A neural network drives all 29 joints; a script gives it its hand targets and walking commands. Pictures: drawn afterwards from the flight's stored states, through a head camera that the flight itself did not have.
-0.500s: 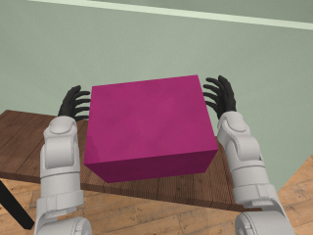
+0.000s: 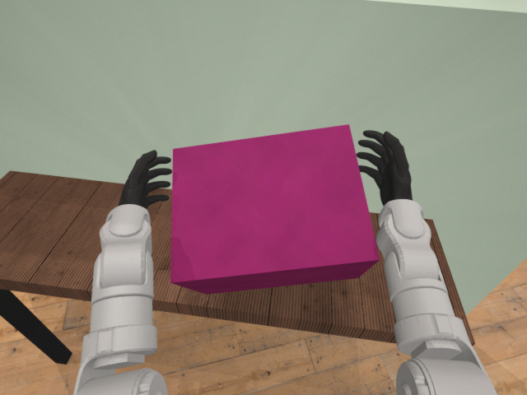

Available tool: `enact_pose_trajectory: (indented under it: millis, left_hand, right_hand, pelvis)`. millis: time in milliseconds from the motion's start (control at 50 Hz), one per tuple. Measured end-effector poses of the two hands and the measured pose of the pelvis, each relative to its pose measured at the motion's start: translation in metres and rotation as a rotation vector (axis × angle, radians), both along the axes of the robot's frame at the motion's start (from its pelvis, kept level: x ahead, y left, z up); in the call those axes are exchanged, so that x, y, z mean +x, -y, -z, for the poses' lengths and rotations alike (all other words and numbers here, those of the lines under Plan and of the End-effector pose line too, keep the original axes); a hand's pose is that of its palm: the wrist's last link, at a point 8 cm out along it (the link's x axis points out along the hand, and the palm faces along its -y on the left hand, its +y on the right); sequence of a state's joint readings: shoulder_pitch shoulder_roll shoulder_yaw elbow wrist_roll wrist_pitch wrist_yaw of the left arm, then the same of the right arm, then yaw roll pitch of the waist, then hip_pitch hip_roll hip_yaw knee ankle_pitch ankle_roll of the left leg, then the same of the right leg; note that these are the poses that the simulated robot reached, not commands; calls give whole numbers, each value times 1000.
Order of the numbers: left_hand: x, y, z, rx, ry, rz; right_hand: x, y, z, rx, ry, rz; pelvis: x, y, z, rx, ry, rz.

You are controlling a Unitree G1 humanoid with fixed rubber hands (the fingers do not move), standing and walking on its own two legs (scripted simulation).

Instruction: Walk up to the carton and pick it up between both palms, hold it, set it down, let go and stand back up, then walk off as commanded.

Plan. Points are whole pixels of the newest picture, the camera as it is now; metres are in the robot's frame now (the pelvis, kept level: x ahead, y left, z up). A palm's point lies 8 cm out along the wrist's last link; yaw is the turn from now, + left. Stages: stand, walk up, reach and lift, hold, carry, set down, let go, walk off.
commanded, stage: set down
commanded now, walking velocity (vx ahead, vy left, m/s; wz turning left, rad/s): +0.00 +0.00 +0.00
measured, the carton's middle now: (271, 217) +0.40 -0.03 +0.06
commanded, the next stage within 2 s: none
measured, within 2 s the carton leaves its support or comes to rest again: neither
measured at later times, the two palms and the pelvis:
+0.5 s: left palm (155, 197) +0.39 +0.15 +0.13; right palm (404, 193) +0.35 -0.22 +0.16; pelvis +0.00 +0.01 +0.00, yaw -3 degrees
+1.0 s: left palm (172, 172) +0.43 +0.13 +0.14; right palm (410, 192) +0.37 -0.23 +0.15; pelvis +0.02 +0.01 +0.00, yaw -4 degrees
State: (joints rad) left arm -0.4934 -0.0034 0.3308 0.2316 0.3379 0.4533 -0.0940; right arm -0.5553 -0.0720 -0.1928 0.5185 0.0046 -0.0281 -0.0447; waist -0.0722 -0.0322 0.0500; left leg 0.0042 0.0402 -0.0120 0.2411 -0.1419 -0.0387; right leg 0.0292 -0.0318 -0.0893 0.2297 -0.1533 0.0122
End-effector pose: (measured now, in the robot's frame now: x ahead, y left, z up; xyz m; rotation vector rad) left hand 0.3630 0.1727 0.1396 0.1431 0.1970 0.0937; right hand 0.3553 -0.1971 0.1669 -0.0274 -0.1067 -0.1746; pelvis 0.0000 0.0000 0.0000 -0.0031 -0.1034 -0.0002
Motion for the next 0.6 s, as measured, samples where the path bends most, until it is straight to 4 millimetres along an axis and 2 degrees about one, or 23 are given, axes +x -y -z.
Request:
enact_pose_trajectory:
  millis: [60, 200, 260, 420, 480, 600]
  left_hand:
    - [0, -1, 1, -19, 38, -29]
    - [12, -2, -19, -18, 94, -19]
    - [16, -3, -15, -17, 64, 6]
    - [18, 9, 16, -37, -10, 46]
    - [22, 18, 13, -43, 18, 46]
    - [32, 34, -8, -39, 61, 57]
  right_hand:
    - [2, -2, -3, -4, 42, -6]
    - [8, -5, -26, -28, 91, 11]
    - [9, -4, -22, -36, 55, 24]
    - [0, 8, 11, -17, -24, 69]
    - [-3, 15, 10, 1, -1, 85]
    - [2, 31, -8, 1, 37, 91]
  pelvis:
    - [1, 3, 0, -3, -27, -9]
    - [3, 2, 0, -2, -33, -22]
    - [3, -1, -1, -1, -17, -19]
    - [2, -10, -1, 1, -21, 19]
    - [4, -10, 0, 3, -34, 45]
    - [8, -3, 0, 2, -36, 64]
